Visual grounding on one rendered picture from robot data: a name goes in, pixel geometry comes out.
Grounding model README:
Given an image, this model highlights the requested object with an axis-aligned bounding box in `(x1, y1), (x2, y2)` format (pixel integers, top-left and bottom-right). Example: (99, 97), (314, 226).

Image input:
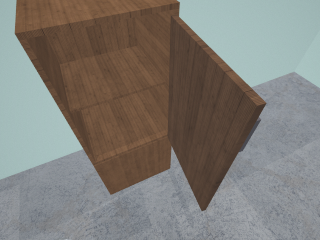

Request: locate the handle
(239, 117), (261, 152)

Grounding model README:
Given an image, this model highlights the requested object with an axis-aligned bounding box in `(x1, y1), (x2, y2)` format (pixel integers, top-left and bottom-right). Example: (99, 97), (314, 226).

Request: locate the cupboard door
(167, 14), (267, 211)

